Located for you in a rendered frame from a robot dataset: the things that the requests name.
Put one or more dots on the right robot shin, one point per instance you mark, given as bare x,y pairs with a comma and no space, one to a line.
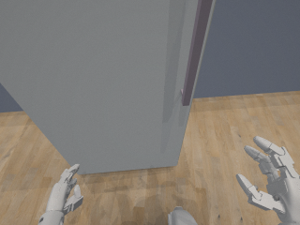
178,208

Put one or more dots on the fridge door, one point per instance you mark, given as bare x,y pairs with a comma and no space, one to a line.
102,79

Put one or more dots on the robot right hand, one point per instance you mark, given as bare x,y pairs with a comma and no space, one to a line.
286,186

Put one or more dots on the left robot forearm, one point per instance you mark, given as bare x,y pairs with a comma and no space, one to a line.
53,217

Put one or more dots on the robot right thigh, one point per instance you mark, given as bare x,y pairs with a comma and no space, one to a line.
181,217

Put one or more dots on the handle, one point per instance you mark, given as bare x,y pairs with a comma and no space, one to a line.
199,29

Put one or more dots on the robot left hand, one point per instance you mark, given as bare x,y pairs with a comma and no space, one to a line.
58,200

